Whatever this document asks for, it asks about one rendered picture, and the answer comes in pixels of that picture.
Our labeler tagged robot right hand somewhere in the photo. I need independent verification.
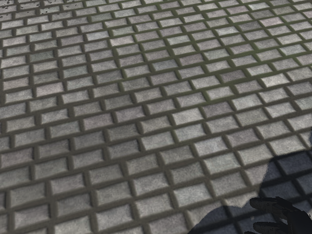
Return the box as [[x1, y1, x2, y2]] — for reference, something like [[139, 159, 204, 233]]
[[244, 196, 312, 234]]

